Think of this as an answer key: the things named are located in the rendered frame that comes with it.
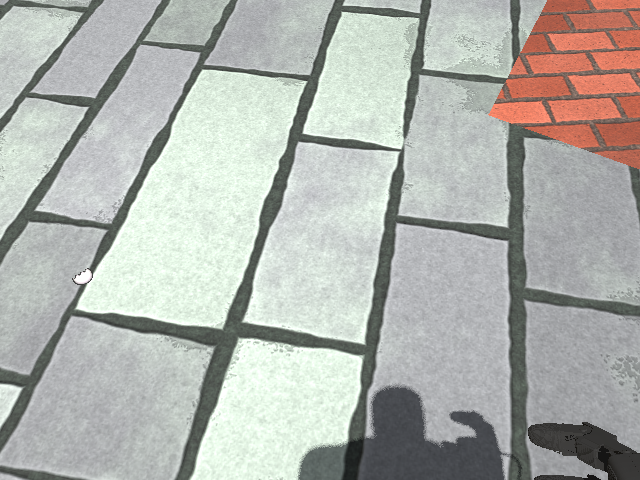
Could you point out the robot right hand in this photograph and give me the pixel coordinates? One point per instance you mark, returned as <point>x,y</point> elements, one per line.
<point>592,445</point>

